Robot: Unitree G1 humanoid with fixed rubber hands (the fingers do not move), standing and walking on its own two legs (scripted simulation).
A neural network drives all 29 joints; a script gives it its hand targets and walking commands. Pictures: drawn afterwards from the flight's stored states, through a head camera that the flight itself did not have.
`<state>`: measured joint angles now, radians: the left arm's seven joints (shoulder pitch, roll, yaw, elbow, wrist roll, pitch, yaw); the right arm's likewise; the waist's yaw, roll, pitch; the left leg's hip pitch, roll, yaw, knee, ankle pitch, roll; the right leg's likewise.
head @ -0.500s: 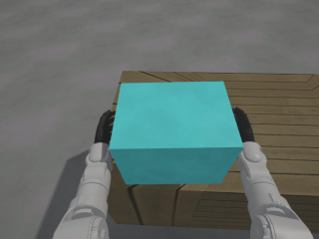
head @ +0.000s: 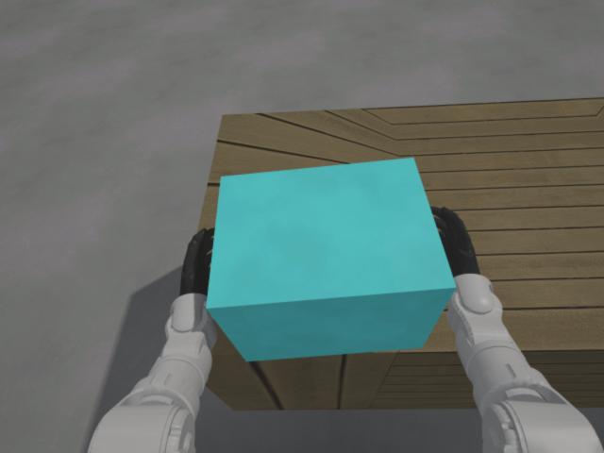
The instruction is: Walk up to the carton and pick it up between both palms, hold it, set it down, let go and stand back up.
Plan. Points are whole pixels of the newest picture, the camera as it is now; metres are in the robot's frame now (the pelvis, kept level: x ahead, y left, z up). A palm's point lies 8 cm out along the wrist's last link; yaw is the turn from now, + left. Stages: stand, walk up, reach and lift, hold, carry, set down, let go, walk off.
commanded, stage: set down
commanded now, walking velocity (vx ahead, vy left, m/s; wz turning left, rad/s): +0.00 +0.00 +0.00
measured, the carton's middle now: (325, 265) +0.39 -0.02 -0.03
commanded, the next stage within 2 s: none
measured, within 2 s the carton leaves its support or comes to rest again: rests again in 0.74 s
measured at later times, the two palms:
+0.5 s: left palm (207, 295) +0.36 +0.17 -0.04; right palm (450, 269) +0.38 -0.21 -0.03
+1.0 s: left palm (215, 302) +0.36 +0.16 -0.07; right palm (451, 285) +0.36 -0.22 -0.06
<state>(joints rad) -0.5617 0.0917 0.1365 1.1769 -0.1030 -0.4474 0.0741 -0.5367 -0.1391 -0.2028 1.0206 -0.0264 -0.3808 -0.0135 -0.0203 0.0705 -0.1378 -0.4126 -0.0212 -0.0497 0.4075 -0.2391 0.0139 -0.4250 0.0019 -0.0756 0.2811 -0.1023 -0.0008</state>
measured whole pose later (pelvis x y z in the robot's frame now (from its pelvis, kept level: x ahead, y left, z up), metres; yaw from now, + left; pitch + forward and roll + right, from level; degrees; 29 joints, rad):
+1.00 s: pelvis -0.03 +0.00 -0.03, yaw -2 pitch +28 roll -2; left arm -0.78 0.12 0.14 1.52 -0.19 -0.69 0.06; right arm -0.76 -0.18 -0.33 1.35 -0.11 -0.59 0.02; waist 0.01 0.09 -0.21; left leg -0.86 -0.01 -0.03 0.68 -0.31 0.02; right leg -0.88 0.01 -0.06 0.57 -0.17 -0.01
